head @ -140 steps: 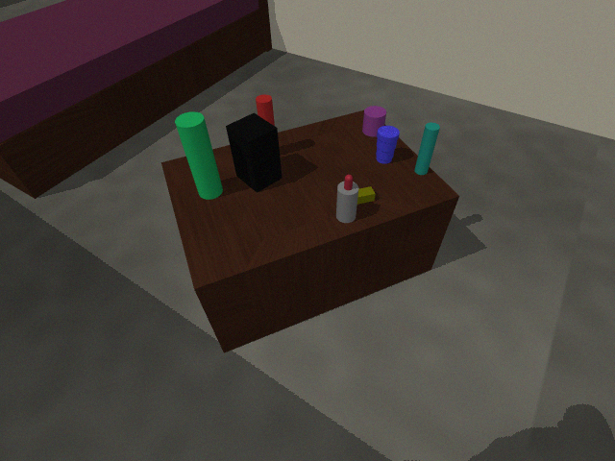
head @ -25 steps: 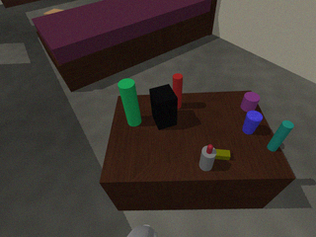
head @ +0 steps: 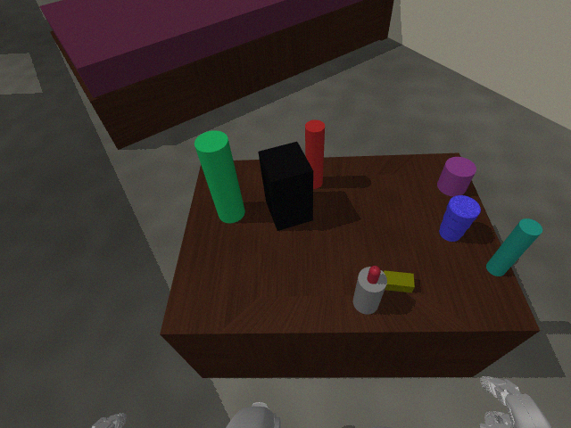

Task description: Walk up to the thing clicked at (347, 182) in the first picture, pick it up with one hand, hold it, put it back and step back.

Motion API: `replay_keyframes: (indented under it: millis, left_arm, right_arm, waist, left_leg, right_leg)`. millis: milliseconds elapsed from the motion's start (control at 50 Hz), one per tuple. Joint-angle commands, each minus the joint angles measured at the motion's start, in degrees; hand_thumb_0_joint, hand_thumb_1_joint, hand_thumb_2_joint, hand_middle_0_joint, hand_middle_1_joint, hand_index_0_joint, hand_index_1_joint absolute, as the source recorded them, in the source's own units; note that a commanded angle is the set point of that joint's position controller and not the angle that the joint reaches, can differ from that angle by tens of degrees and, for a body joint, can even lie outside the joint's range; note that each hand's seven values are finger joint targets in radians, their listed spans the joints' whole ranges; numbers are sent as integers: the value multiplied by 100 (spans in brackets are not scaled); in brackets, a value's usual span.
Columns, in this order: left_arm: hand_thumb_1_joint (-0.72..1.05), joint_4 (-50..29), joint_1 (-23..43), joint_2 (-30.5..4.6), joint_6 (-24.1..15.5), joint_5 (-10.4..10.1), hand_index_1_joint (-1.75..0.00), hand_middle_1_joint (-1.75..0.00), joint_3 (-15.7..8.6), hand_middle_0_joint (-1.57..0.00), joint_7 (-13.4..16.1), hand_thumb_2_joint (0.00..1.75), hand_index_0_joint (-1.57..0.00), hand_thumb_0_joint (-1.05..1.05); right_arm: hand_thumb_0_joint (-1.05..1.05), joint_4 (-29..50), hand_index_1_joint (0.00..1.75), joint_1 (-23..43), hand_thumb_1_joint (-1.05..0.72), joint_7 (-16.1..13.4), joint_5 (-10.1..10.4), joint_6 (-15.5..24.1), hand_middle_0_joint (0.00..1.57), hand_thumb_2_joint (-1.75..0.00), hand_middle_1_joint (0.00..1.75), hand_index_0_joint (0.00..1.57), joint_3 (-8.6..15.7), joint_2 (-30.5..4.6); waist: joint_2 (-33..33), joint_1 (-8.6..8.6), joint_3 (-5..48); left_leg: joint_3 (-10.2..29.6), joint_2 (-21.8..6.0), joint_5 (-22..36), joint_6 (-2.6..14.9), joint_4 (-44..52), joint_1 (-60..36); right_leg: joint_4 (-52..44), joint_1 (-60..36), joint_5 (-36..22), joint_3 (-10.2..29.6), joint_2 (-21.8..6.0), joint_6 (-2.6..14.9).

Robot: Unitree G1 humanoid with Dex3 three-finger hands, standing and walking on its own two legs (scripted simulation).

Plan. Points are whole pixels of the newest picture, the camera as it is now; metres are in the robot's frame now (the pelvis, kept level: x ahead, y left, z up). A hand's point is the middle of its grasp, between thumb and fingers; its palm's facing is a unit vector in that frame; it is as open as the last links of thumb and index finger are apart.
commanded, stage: walk up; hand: right
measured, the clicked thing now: (370, 286) +0.44 -0.14 -0.25
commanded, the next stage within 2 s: stand in 1.46 s
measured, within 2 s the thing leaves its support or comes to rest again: neither
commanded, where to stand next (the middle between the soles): +0.05 +0.04 m, yaw +0 degrees
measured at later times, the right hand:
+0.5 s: hand out of the picture +0.07 -0.23 -0.13, palm faces -0.04 +0.93 -0.36, open 7.4 cm
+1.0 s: hand out of the picture +0.11 -0.23 -0.12, palm faces -0.03 +0.94 -0.35, open 7.4 cm
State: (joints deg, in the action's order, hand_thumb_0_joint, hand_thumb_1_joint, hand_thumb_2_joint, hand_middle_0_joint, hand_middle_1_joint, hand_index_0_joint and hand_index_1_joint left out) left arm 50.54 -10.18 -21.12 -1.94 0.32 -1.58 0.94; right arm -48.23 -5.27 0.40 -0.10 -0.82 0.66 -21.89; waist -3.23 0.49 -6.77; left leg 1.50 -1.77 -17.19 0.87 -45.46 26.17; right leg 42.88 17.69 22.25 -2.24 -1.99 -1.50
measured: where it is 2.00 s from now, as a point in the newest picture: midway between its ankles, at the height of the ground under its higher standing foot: outside the picture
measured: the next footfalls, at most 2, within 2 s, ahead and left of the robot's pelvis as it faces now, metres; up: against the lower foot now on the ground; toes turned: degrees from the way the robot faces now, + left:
left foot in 0.22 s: +0.03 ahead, +0.16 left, +0.00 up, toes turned +1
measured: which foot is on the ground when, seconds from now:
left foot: up 0.00-0.20, down 0.22-1.00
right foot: down 0.00-1.00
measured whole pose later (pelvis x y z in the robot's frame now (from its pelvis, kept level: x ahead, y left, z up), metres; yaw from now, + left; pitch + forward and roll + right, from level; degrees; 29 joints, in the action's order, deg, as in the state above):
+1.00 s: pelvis +0.00 +0.02 +0.04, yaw +1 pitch -2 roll +0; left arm 65.4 -4.8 -20.7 -1.1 0.4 -0.5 -0.6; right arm -64.7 -3.6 0.8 -0.2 0.6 0.7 -21.1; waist -0.1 0.5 -2.8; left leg 0.1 -1.5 -13.0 -1.4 -22.9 7.9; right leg 22.7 9.2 11.5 -0.1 -3.0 -2.4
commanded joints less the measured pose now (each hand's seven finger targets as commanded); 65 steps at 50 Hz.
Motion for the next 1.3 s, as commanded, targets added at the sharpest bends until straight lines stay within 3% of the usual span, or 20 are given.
replay_keyframes:
  millis: [0,60,140,200,220,240,260,280,320,340,380,400,420,440,480,500,540,620,780,1280]
  left_arm:
    - [90,-322,13,-2251,-111,140,-30,-30,-624,-20,170,90,-20,0]
    - [90,-240,41,-1727,-185,127,-30,-30,-479,-20,193,90,-20,0]
    - [90,-232,-199,-1705,-182,210,-30,-30,-461,-20,115,90,-20,0]
    - [90,-301,73,-1609,-30,59,-30,-30,-383,-20,33,90,-20,0]
    - [90,-333,26,-1293,3,18,-30,-30,-274,-20,23,90,-20,0]
    - [90,-404,-69,-881,28,-44,-30,-30,-163,-20,5,90,-20,0]
    - [90,-252,204,-1323,83,-32,-30,-30,-271,-20,79,90,-20,0]
    - [90,-132,228,-1466,67,-12,-30,-30,-287,-20,76,90,-20,0]
    - [90,80,-68,-1379,0,-61,-30,-30,-290,-20,8,90,-20,0]
    - [90,172,-227,-1284,-50,-69,-30,-30,-271,-20,2,90,-20,0]
    - [90,372,-424,-1405,-95,-36,-30,-30,-340,-20,34,90,-20,0]
    - [90,396,-220,-1558,-88,17,-30,-30,-370,-20,51,90,-20,0]
    - [90,361,-97,-1689,-96,31,-30,-30,-352,-20,57,90,-20,0]
    - [90,325,317,-1811,-76,45,-30,-30,-318,-20,13,90,-20,0]
    - [90,256,702,-1504,25,20,-30,-30,-218,-20,-62,90,-20,0]
    - [90,321,674,-1333,42,-5,-30,-30,-179,-20,-82,90,-20,0]
    - [90,597,337,-1287,20,9,-30,-30,-170,-20,-95,90,-20,0]
    - [90,755,438,-1313,-77,-16,-30,-30,-186,-20,-103,90,-20,0]
    - [90,997,680,-1258,-69,-16,-30,-30,-118,-20,-76,90,-20,0]
    - [90,1198,947,-1153,14,21,-30,-30,-143,-20,-58,90,-20,0]
  right_arm:
    - [0,312,30,52,-90,-90,-112,-93,20,-90,30,20,547,-1352]
    - [0,118,30,-131,-90,27,-21,-45,20,-90,30,20,515,-1076]
    - [0,28,30,-22,-90,55,-15,89,20,-90,30,20,443,-959]
    - [0,-374,30,-589,-90,-30,-91,237,20,-90,30,20,481,-976]
    - [0,-463,30,-793,-90,-80,-139,294,20,-90,30,20,556,-1211]
    - [0,-402,30,-661,-90,-112,-211,348,20,-90,30,20,599,-1598]
    - [0,-383,30,-525,-90,-96,-103,326,20,-90,30,20,631,-2015]
    - [0,-387,30,-254,-90,-82,-91,312,20,-90,30,20,648,-2005]
    - [0,-304,30,177,-90,-75,-115,277,20,-90,30,20,443,-1521]
    - [0,-333,30,244,-90,-84,-95,288,20,-90,30,20,378,-1367]
    - [0,-439,30,181,-90,-65,25,267,20,-90,30,20,320,-1251]
    - [0,-460,30,47,-90,-66,58,250,20,-90,30,20,276,-1127]
    - [0,-493,30,17,-90,-62,56,223,20,-90,30,20,262,-1057]
    - [0,-644,30,-182,-90,-77,33,190,20,-90,30,20,291,-1071]
    - [0,-858,30,-308,-90,-78,-43,206,20,-90,30,20,344,-1224]
    - [0,-870,30,-114,-90,-61,-42,249,20,-90,30,20,358,-1369]
    - [0,-840,30,241,-90,-28,-52,266,20,-90,30,20,311,-1400]
    - [0,-980,30,222,-90,-41,-39,322,20,-90,30,20,204,-1140]
    - [0,-1231,30,323,-90,-65,-3,287,20,-90,30,20,231,-1111]
    - [0,-1442,30,377,-90,-71,-38,247,20,-90,30,20,241,-1060]
  waist:
    - [1341,59,223]
    - [1080,-43,346]
    - [1545,213,976]
    - [1349,-132,1253]
    - [711,-225,1455]
    - [-451,-103,1481]
    - [-595,-260,1297]
    - [-612,-136,955]
    - [-607,104,804]
    - [-588,201,836]
    - [-295,276,1002]
    - [147,154,1022]
    - [259,69,953]
    - [490,-144,708]
    - [361,-282,311]
    - [73,-159,270]
    - [73,86,202]
    - [210,10,621]
    - [308,-62,1004]
    - [324,-63,853]
  left_leg:
    - [477,-55,-1485,-13,-1682,298]
    - [322,129,-1027,28,-1431,292]
    - [-155,116,-1129,-58,302,-80]
    - [-487,343,324,-59,2118,-1556]
    - [376,-165,722,158,2231,-2272]
    - [2039,-1290,1590,570,2251,-2735]
    - [2587,-1806,976,1331,2267,-1856]
    - [2584,-1846,630,1514,2327,-1261]
    - [1104,-984,1186,967,1884,-1260]
    - [671,-706,1790,648,1524,-1348]
    - [438,-512,1999,316,1026,-925]
    - [336,-318,1642,179,881,-610]
    - [231,-121,706,85,926,-613]
    - [108,-4,-447,104,1087,-1052]
    - [634,-293,-1023,211,2131,-1372]
    - [1058,-584,-1160,323,2493,-1139]
    - [1363,-956,-1403,501,2794,-596]
    - [475,-384,197,131,2338,-1009]
    - [261,-446,1196,84,2386,-1735]
    - [125,-509,1361,1,2884,-1989]
  right_leg:
    - [-2266,594,-1392,2970,-2564,1890]
    - [-1617,-90,-2505,1346,-1528,1312]
    - [-1184,-1095,-2717,968,-1144,1169]
    - [-266,-493,-2402,518,-884,833]
    - [432,146,-1832,366,-696,570]
    - [965,1216,-212,66,-152,241]
    - [826,944,1390,361,-111,231]
    - [741,613,1278,439,-268,260]
    - [-150,216,766,303,-219,295]
    - [-827,-10,-105,135,-128,290]
    - [-1465,-1008,-1763,291,-246,381]
    - [-1494,-1241,-2150,791,-529,558]
    - [-1710,-901,-1544,1371,-954,803]
    - [-1908,-70,-604,1521,-1202,968]
    - [-1780,554,307,992,-708,572]
    - [-1470,367,209,550,-325,415]
    - [-1352,-253,-19,280,-108,329]
    - [-1914,-771,-1251,791,-488,451]
    - [-2181,-988,-2004,619,-540,353]
    - [-2454,-1201,-2096,572,-515,226]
